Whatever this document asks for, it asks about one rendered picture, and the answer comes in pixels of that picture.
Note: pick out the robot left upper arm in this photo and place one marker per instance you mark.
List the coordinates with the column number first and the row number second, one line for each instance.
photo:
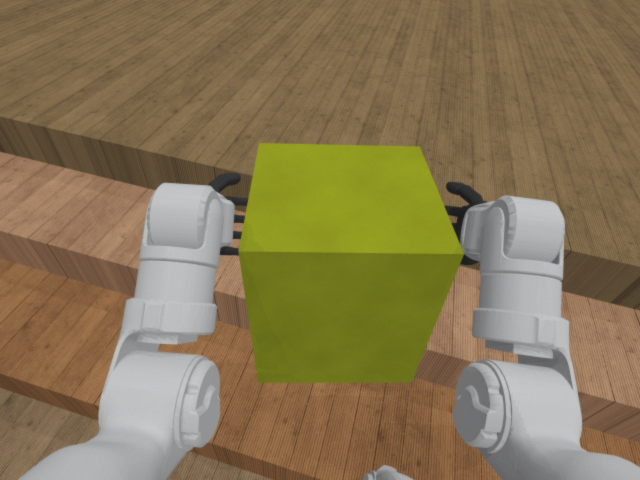
column 156, row 407

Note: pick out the robot left forearm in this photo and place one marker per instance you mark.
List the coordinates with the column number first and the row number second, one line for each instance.
column 185, row 227

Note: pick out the robot right shin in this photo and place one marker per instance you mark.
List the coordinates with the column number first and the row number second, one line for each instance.
column 385, row 467

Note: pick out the left robot hand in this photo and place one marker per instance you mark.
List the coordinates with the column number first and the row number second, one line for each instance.
column 218, row 184

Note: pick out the carton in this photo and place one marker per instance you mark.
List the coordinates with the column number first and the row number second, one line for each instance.
column 347, row 255

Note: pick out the robot right forearm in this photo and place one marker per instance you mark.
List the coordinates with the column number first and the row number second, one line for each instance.
column 520, row 245

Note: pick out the right robot hand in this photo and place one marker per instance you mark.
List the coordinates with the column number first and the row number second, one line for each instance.
column 470, row 196

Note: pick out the robot right upper arm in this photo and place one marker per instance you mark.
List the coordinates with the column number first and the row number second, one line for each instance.
column 526, row 422

